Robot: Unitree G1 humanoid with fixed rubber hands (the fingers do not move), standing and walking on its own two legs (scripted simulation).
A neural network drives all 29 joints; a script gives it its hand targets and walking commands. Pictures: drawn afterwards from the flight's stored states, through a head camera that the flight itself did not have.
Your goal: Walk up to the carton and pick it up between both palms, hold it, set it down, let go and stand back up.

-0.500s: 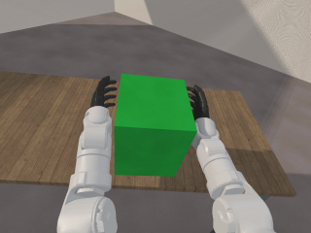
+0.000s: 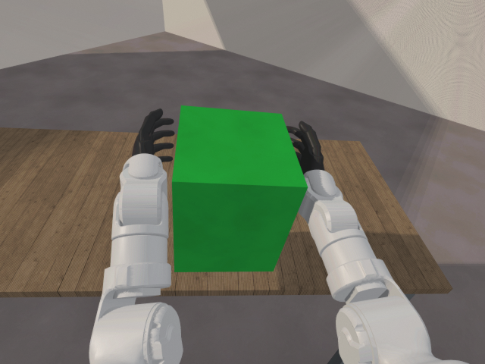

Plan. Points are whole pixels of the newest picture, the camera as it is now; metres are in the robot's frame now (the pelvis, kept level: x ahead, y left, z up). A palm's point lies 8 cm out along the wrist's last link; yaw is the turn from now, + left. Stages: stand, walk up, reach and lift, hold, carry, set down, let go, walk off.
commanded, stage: reach and lift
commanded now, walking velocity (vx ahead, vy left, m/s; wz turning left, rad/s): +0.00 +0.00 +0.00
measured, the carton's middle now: (228, 191) +0.36 -0.01 +0.14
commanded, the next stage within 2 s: hold in 0.92 s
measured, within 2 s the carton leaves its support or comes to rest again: neither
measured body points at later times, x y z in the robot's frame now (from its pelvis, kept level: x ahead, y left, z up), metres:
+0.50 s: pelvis +0.01 +0.00 +0.00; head -0.04 +0.03 +0.45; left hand +0.40 +0.12 +0.21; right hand +0.39 -0.14 +0.20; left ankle +0.01 +0.14 -0.75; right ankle +0.02 -0.15 -0.75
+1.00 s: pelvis +0.01 -0.01 +0.00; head -0.05 +0.02 +0.45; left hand +0.39 +0.13 +0.23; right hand +0.39 -0.14 +0.22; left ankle +0.01 +0.13 -0.75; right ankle +0.02 -0.15 -0.75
